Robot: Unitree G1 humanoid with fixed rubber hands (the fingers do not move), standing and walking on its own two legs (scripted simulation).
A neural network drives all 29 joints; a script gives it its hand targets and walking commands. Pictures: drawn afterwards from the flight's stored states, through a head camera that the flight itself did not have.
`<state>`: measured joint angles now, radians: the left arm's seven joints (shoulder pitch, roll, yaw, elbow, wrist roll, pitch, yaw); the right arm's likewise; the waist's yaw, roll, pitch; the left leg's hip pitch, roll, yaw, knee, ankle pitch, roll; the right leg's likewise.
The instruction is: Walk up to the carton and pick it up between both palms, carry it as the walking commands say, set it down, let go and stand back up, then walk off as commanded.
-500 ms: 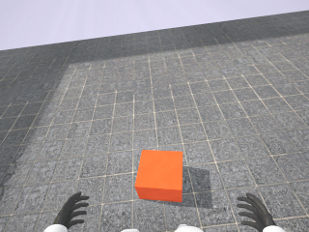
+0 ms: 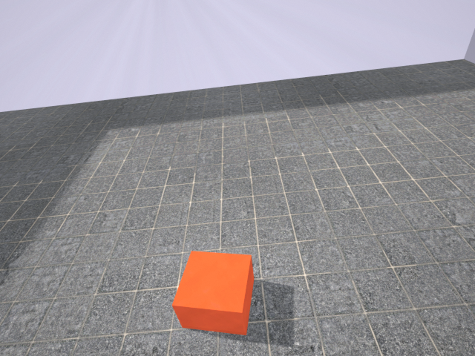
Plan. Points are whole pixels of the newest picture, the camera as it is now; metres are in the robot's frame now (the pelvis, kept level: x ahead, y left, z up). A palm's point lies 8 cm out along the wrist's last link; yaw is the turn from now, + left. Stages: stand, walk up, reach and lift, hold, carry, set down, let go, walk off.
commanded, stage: stand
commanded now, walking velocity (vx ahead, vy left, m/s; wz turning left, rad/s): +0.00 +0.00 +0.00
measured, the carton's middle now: (217, 290) +0.67 +0.18 -0.63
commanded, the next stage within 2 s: walk off in 1.30 s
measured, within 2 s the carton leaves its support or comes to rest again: neither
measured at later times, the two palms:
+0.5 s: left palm out of the picture +0.14 +0.09 -0.04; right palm out of the picture +0.09 -0.49 -0.08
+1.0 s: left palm (278, 346) +0.19 -0.04 -0.03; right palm out of the picture +0.12 -0.59 -0.08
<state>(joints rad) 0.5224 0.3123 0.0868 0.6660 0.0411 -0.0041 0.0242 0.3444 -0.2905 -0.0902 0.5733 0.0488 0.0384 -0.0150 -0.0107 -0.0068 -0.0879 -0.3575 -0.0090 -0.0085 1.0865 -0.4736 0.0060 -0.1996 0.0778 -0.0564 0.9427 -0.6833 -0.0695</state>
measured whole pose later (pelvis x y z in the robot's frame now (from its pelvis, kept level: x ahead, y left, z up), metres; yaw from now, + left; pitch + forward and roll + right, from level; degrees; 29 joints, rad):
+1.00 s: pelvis +0.05 -0.30 +0.02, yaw -8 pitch -1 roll +3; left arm 0.33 0.28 0.05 0.62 0.01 -0.10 0.05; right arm 0.28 -0.30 -0.08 0.63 0.05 0.00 -0.07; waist -0.01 0.02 -0.01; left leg -0.35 0.00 -0.04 0.88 -0.47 0.01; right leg -0.36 0.09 0.08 0.86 -0.47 -0.08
